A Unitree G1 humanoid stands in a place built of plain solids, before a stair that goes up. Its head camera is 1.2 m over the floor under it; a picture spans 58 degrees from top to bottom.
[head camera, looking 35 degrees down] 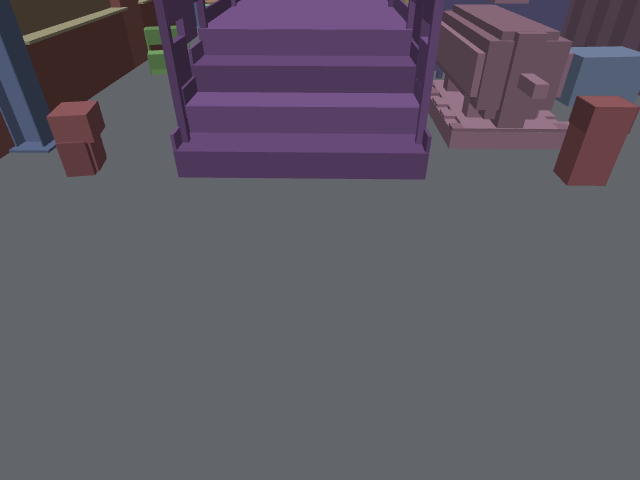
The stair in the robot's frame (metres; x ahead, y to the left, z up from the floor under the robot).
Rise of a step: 0.17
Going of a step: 0.30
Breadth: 1.50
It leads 1 degrees to the right of straight ahead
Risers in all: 4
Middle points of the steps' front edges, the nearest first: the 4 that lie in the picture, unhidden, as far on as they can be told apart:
2.36 0.11 0.17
2.66 0.11 0.34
2.96 0.10 0.51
3.26 0.10 0.68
